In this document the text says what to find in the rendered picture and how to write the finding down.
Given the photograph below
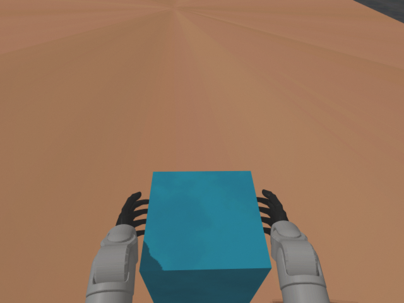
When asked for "robot right hand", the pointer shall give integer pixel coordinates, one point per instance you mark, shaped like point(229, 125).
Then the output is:
point(275, 210)

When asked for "carton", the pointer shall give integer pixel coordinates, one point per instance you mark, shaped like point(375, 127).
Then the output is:
point(204, 240)

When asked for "left robot forearm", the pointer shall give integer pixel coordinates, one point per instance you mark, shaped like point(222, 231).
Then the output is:
point(112, 274)

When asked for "right robot forearm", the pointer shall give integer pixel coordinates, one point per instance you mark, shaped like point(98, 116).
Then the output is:
point(299, 271)

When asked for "robot left hand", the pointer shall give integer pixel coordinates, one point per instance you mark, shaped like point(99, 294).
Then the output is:
point(128, 214)

